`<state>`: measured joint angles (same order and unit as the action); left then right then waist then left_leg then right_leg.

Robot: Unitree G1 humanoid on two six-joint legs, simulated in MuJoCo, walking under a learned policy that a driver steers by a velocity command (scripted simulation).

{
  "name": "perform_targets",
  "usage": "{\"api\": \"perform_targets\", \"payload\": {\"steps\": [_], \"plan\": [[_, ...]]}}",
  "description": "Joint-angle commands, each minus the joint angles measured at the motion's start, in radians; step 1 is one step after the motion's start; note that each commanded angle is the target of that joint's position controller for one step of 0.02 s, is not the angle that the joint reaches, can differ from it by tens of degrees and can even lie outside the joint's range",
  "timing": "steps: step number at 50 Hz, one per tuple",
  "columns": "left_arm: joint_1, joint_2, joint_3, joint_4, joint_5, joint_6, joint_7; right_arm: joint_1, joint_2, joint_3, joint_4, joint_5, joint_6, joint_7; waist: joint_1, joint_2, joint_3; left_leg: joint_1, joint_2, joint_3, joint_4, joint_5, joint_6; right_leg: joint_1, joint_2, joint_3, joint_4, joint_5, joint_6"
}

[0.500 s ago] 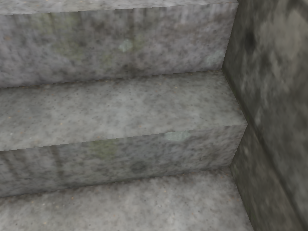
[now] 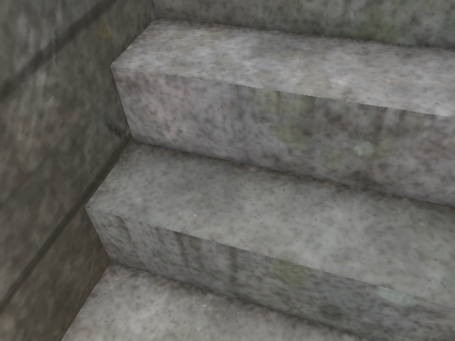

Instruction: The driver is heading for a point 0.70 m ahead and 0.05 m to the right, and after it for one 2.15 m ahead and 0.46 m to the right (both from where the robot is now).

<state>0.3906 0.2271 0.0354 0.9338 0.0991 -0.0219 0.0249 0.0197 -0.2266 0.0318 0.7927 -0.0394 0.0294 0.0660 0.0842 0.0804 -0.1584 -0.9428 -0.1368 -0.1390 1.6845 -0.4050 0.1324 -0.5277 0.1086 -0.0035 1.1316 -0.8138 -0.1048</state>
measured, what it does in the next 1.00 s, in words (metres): walks ahead: left foot, then right foot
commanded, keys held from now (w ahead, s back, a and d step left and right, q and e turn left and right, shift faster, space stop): w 0.46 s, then no key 0.54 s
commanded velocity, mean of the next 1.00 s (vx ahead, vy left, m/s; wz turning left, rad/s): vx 0.34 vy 0.00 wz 0.13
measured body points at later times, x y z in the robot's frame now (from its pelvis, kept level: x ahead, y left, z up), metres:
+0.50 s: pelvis +0.04 +0.04 +0.04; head +0.04 +0.02 +0.48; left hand +0.05 +0.27 -0.10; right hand +0.25 -0.16 -0.08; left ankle +0.06 +0.10 -0.64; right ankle +0.03 -0.12 -0.46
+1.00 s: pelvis +0.12 +0.06 +0.10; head +0.12 +0.05 +0.55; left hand +0.26 +0.28 -0.01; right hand +0.20 -0.17 -0.03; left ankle +0.08 +0.12 -0.64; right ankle +0.06 -0.09 -0.64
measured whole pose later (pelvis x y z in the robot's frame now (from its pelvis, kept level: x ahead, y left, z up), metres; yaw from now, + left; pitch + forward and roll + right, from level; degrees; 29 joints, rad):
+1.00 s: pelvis +0.12 +0.06 +0.10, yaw +1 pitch +2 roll +0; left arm 0.15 0.13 0.00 0.84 -0.04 -0.03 0.10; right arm 0.31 -0.16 -0.02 0.78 -0.03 -0.01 -0.06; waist -0.03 0.03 -0.04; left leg -0.14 -0.03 0.13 0.36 -0.25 0.07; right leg -0.12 0.00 0.06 0.40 -0.27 -0.01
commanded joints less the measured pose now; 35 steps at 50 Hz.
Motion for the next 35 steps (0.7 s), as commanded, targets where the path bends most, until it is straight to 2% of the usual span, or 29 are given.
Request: {"api": "perform_targets", "payload": {"steps": [1,2,3,4,6,8,9,10,11,12,13,14,15,16,17,18,19,20,22,24,26,27,28,29,30,31,32,33,35], "plan": [[-0.070,0.009,-0.014,-0.096,-0.114,-0.079,0.048,-0.245,0.146,-0.008,-0.265,-0.086,-0.007,-0.038,-0.115,-0.143,0.247,-0.411,-0.018,-0.080,0.521,-0.141,-0.064,0.244,-0.305,0.518,-0.668,0.627,0.035],[-0.176,0.030,-0.020,-0.159,-0.125,-0.146,0.071,-0.235,0.061,-0.018,-0.319,-0.085,-0.022,-0.060,-0.177,-0.021,0.278,-0.265,0.025,-0.071,0.316,-0.091,-0.104,0.078,-0.278,0.522,-0.725,0.562,0.063],[-0.037,0.006,-0.039,-0.043,-0.003,-0.076,0.028,0.039,-0.074,-0.014,-0.196,0.036,0.001,-0.048,-0.191,-0.013,-0.178,-0.353,0.126,-0.041,0.145,0.232,-0.045,0.370,-0.269,0.414,-0.551,0.583,-0.004],[-0.012,-0.005,-0.039,-0.084,0.029,-0.068,0.025,-0.034,-0.097,-0.034,-0.241,0.047,0.005,-0.067,-0.159,-0.059,-0.043,-0.333,0.177,-0.023,0.151,0.189,-0.035,0.196,-0.261,0.408,-0.548,0.551,0.016],[0.158,0.036,-0.031,-0.024,0.030,-0.040,0.022,-0.423,-0.040,0.020,-0.383,0.006,0.055,-0.026,-0.052,0.027,-0.015,-0.123,0.205,0.086,-0.197,0.089,-0.024,-0.041,-0.201,0.339,-0.700,0.621,-0.014],[0.230,0.031,-0.053,0.006,0.075,0.005,0.016,-0.385,0.091,0.059,-0.379,-0.008,0.099,-0.009,-0.071,-0.118,-0.110,0.079,0.128,0.213,-0.334,0.122,0.016,0.018,-0.169,0.217,-0.728,1.188,-0.039],[0.208,0.040,-0.064,-0.015,0.057,0.012,0.015,-0.271,0.102,0.063,-0.365,-0.057,0.110,-0.018,-0.115,-0.202,-0.143,0.176,0.125,0.152,-0.552,0.054,0.000,0.111,-0.172,0.230,-0.658,1.370,-0.025],[0.162,0.063,-0.055,-0.033,0.017,-0.001,-0.010,-0.158,0.095,0.053,-0.308,-0.072,0.096,-0.036,-0.140,-0.184,-0.156,0.288,0.076,0.246,-0.658,-0.005,-0.065,0.201,-0.167,0.197,-0.582,1.515,-0.052],[0.132,0.075,-0.043,-0.030,0.027,-0.003,-0.043,0.039,0.017,0.012,-0.234,-0.058,0.078,-0.058,-0.175,-0.065,-0.162,0.471,0.090,0.183,-0.863,0.133,-0.085,0.191,-0.119,0.173,-0.326,1.327,-0.021],[0.082,0.083,-0.026,-0.042,0.033,-0.005,-0.081,0.237,-0.049,-0.033,-0.139,-0.052,0.057,-0.073,-0.222,0.033,-0.084,0.592,0.126,0.147,-0.926,0.186,-0.063,0.023,-0.048,0.116,0.066,0.828,-0.003],[0.080,0.041,-0.019,-0.053,-0.003,-0.009,-0.111,0.278,-0.087,-0.049,-0.102,-0.059,0.038,-0.068,-0.187,0.081,-0.036,0.584,0.106,0.152,-0.954,0.062,-0.022,-0.173,0.024,0.079,0.568,0.614,-0.028],[0.235,-0.070,-0.048,-0.051,0.068,-0.007,-0.129,0.210,-0.069,-0.030,-0.122,-0.071,0.035,-0.061,-0.041,0.061,-0.052,0.634,0.194,-0.013,-0.953,0.327,0.018,-0.253,-0.008,0.208,0.718,0.717,-0.033],[0.286,-0.093,-0.048,-0.105,0.092,-0.022,-0.142,0.019,-0.112,-0.046,-0.203,-0.028,0.000,-0.045,0.021,0.100,-0.073,0.634,0.273,-0.237,-0.954,0.173,0.151,-0.493,0.047,0.267,0.794,0.665,0.020],[0.194,-0.037,-0.026,-0.106,0.063,-0.023,-0.143,-0.017,-0.090,-0.046,-0.195,0.022,-0.034,-0.040,-0.012,0.005,-0.011,0.537,0.332,-0.275,-1.060,-0.084,0.192,-0.542,0.000,0.250,0.919,0.675,0.035],[0.166,-0.016,-0.015,-0.128,0.051,-0.008,-0.144,-0.049,-0.066,-0.032,-0.177,0.039,-0.066,-0.033,0.019,-0.061,0.042,0.439,0.385,-0.328,-1.142,-0.174,0.185,-0.546,-0.037,0.248,0.920,0.693,0.061],[0.207,-0.021,-0.013,-0.112,0.045,0.020,-0.134,-0.151,-0.041,-0.023,-0.215,0.042,-0.067,-0.030,0.082,-0.072,0.076,0.301,0.330,-0.193,-1.089,-0.089,0.113,-0.483,-0.054,0.228,0.876,0.676,0.084],[0.099,-0.025,-0.005,-0.157,0.020,0.020,-0.129,-0.154,-0.089,-0.037,-0.177,0.049,-0.108,-0.026,0.078,-0.029,0.100,0.244,0.363,-0.183,-1.175,-0.199,0.174,-0.529,-0.065,0.177,0.908,0.667,0.088],[0.068,-0.004,-0.003,-0.151,0.009,0.035,-0.126,-0.186,-0.065,-0.031,-0.173,0.037,-0.120,-0.029,0.083,-0.040,0.101,0.168,0.378,-0.185,-1.208,-0.241,0.183,-0.504,-0.071,0.184,0.928,0.691,0.101],[0.091,0.039,0.015,-0.116,0.007,0.032,-0.148,-0.197,-0.127,-0.050,-0.176,0.038,-0.125,-0.020,0.082,0.006,0.027,0.170,0.408,-0.142,-1.242,-0.168,0.249,-0.411,-0.068,0.116,0.929,0.674,0.129],[0.095,0.061,0.031,-0.082,-0.004,0.024,-0.160,-0.177,-0.147,-0.057,-0.152,0.035,-0.136,-0.011,0.095,-0.064,0.036,0.170,0.427,-0.049,-1.263,-0.084,0.235,-0.264,-0.118,0.070,0.689,0.740,0.112],[0.040,0.004,0.006,-0.083,0.009,0.030,-0.145,-0.186,-0.111,-0.051,-0.145,0.037,-0.125,-0.017,0.079,-0.092,0.064,0.209,0.436,0.047,-1.270,0.065,0.216,-0.044,-0.166,0.020,0.093,0.569,0.123],[-0.072,-0.034,-0.014,-0.113,0.014,0.047,-0.135,-0.090,-0.078,-0.040,-0.092,0.033,-0.103,-0.026,0.000,-0.055,0.094,0.349,0.446,0.036,-1.268,0.087,0.246,-0.089,-0.144,-0.018,-0.152,0.341,0.141],[-0.097,-0.046,-0.025,-0.137,-0.005,0.055,-0.113,0.011,-0.066,-0.036,-0.033,0.011,-0.086,-0.018,-0.032,-0.016,0.105,0.475,0.482,0.000,-1.276,0.162,0.228,-0.066,-0.170,0.047,-0.315,0.347,0.140],[-0.014,-0.051,-0.027,-0.115,-0.014,0.045,-0.106,0.035,-0.101,-0.058,0.012,0.022,-0.080,0.000,-0.019,-0.002,0.054,0.495,0.499,0.026,-1.252,0.246,0.256,0.090,-0.123,-0.038,-0.421,0.453,0.126],[0.089,-0.067,-0.022,-0.084,-0.145,0.009,0.016,0.067,0.002,-0.054,-0.030,-0.020,-0.063,-0.071,0.042,-0.033,-0.049,0.577,0.326,0.239,-1.070,0.296,0.071,0.337,-0.014,-0.213,-0.583,0.374,0.035],[0.121,-0.031,-0.014,-0.050,-0.115,-0.022,0.046,-0.019,0.020,-0.057,-0.054,0.000,-0.054,-0.079,0.063,-0.142,0.066,0.458,0.204,0.317,-0.843,0.336,-0.048,0.395,-0.116,0.059,-0.656,0.579,-0.070],[0.061,0.007,-0.012,-0.062,-0.110,-0.028,0.069,0.078,0.033,-0.056,-0.089,0.029,-0.052,-0.064,-0.037,-0.351,0.077,0.272,0.125,0.283,-0.821,0.035,-0.130,0.536,-0.245,0.353,-0.707,0.849,-0.174],[-0.003,0.022,-0.006,-0.093,-0.112,-0.016,0.090,0.099,0.012,-0.060,-0.102,0.046,-0.047,-0.047,-0.059,-0.386,0.108,0.274,0.132,0.230,-0.908,-0.070,-0.119,0.443,-0.272,0.494,-0.772,0.644,-0.205],[-0.093,0.036,-0.008,-0.133,-0.113,0.003,0.092,0.139,-0.004,-0.070,-0.098,0.040,-0.042,-0.041,-0.082,-0.246,0.145,0.452,0.112,0.267,-1.099,0.016,-0.089,0.313,-0.247,0.388,-0.772,0.408,-0.156]]}}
